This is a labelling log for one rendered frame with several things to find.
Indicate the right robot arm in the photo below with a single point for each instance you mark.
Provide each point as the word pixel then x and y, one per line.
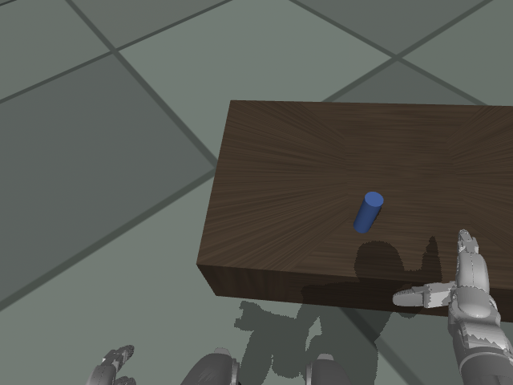
pixel 483 352

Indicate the right robot hand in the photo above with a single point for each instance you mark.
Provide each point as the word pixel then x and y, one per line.
pixel 471 271

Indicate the left robot hand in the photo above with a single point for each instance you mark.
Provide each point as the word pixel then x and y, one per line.
pixel 112 362

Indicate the can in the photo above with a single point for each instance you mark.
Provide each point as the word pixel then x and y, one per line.
pixel 368 211

